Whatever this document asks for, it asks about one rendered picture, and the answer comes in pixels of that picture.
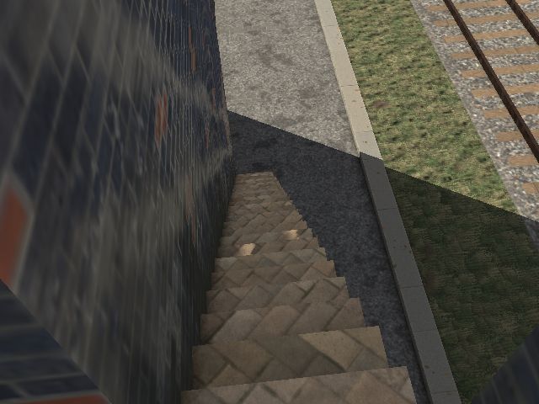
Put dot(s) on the stairs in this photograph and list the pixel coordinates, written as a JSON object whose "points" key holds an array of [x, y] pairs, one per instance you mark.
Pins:
{"points": [[280, 327]]}

